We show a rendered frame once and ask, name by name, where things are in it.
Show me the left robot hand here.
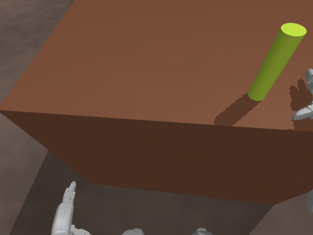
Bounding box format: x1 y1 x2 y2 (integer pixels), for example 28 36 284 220
51 181 91 235

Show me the right robot hand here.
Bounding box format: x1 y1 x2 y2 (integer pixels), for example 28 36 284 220
292 69 313 120

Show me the can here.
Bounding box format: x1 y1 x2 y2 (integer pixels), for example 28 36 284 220
248 23 307 101

